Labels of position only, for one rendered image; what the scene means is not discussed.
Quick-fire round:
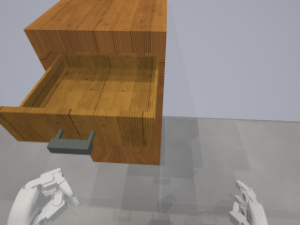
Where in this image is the robot left hand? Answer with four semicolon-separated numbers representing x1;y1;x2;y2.
7;168;81;225

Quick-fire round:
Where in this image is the robot right hand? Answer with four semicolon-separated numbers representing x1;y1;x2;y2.
229;180;268;225

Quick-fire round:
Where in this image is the handle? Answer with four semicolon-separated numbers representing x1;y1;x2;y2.
47;129;96;156

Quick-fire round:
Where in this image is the cabinet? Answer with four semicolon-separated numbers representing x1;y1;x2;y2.
23;0;167;166

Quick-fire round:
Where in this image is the drawer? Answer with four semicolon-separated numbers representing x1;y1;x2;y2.
0;53;159;148

